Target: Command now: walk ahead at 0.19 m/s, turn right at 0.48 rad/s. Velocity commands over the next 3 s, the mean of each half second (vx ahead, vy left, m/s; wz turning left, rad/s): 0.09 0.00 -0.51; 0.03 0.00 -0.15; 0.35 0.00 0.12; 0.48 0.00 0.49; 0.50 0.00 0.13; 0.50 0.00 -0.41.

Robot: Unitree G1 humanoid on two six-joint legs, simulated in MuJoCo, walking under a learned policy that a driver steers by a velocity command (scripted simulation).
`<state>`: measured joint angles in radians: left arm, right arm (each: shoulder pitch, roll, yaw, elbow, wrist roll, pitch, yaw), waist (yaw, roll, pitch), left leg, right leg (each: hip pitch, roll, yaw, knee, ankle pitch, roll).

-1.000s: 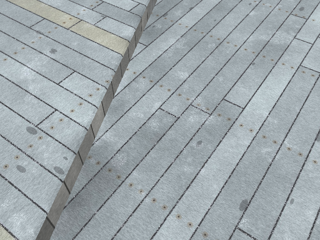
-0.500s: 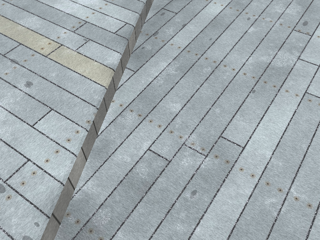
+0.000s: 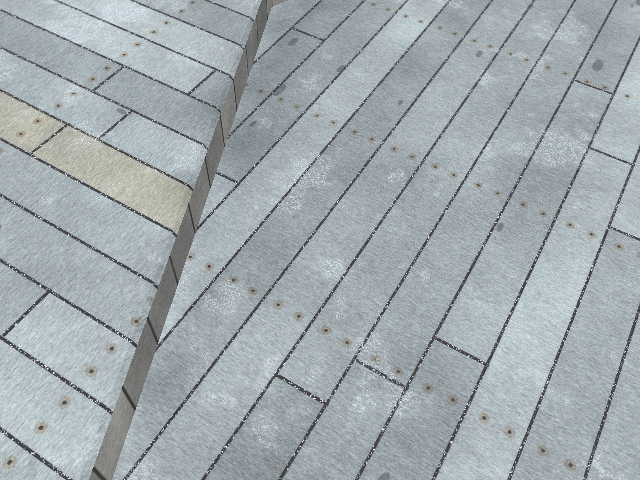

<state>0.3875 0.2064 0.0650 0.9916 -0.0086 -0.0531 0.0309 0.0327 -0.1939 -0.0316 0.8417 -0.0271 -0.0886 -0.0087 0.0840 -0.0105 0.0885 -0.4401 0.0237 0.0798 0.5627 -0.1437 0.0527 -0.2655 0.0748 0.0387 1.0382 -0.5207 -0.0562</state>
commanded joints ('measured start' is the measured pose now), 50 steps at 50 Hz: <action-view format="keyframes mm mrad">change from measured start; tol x16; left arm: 1 47 75 31 -56 28 25 -8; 18 -183 94 20 -258 32 107 -68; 21 -127 314 66 -273 35 72 -41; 50 -155 105 -14 -58 33 55 -21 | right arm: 1 164 -86 -21 -19 6 17 -20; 50 286 -165 -34 98 14 91 -17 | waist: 1 -75 99 -199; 18 -73 129 -142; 21 -64 -341 -78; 24 -98 -120 -80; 38 -94 -86 -113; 42 -26 181 -51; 50 -100 105 13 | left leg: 1 371 326 -245 -188 639 153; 16 191 342 2 -254 30 129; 19 137 303 66 -81 -59 23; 21 -176 20 117 317 -504 -102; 27 -66 19 -62 505 -231 -63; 37 166 -17 -61 47 -266 -49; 41 416 181 -275 -308 74 -2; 42 218 206 -296 -297 86 40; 46 210 101 -201 -312 -50 -13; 50 218 122 -283 -370 -610 64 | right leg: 1 -274 -83 5 202 28 23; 18 9 -84 -134 -452 191 4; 19 90 -79 -94 -564 249 -10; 21 108 -482 471 -809 578 -193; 28 147 -283 121 -731 828 -171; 42 58 -82 44 -684 316 -8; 46 170 -130 80 -696 451 -10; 50 -30 -33 -11 -576 29 -28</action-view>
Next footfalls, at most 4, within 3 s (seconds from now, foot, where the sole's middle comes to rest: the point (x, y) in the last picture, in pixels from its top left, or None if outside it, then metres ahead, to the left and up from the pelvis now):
0.40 right None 0.07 -0.12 -0.76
0.80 left None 0.09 0.08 -0.76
1.70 left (376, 478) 0.43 -0.06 -0.76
2.24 right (436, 327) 0.78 -0.19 -0.76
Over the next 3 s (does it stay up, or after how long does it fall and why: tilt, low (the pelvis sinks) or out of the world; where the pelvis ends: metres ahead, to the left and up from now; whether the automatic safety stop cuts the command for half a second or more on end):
stays up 0.99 -0.06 0.02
